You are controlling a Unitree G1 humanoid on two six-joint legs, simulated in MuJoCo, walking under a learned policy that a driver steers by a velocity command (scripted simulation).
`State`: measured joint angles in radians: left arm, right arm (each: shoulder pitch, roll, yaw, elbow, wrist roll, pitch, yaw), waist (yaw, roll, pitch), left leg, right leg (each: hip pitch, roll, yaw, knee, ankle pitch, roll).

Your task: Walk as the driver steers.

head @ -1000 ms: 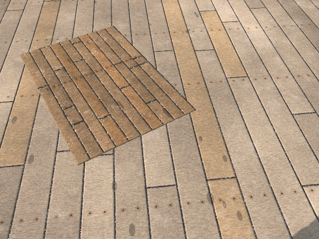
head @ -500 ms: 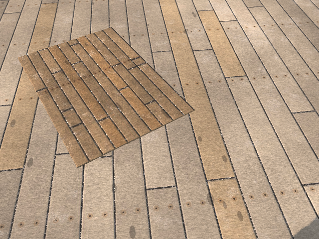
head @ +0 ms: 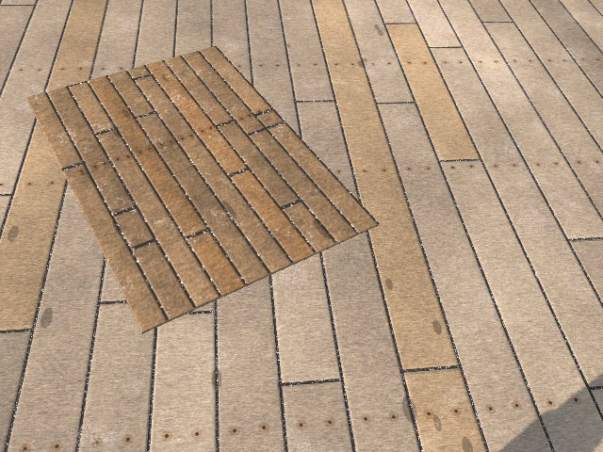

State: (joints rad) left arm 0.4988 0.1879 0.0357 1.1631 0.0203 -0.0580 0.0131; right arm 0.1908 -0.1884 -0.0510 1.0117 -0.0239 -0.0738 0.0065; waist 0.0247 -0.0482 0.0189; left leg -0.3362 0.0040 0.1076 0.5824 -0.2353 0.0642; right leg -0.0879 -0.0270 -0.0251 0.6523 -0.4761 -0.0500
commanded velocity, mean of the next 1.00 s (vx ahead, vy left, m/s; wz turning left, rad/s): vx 0.48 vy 0.00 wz -0.48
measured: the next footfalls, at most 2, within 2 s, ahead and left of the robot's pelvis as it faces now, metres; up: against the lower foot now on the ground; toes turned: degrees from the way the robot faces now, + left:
right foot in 0.46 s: +0.38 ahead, -0.08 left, +0.00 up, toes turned -18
left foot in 1.02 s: +0.76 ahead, -0.07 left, +0.00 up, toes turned -33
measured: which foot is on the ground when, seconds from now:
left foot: down 0.00-0.48, up 0.50-1.00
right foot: up 0.00-0.44, down 0.46-1.00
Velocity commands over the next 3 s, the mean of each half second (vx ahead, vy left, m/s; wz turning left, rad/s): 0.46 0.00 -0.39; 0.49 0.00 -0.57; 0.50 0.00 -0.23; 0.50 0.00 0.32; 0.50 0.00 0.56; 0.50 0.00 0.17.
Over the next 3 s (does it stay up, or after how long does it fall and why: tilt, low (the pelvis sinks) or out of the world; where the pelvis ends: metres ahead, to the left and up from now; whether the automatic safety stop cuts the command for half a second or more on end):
stays up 1.47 -0.49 0.02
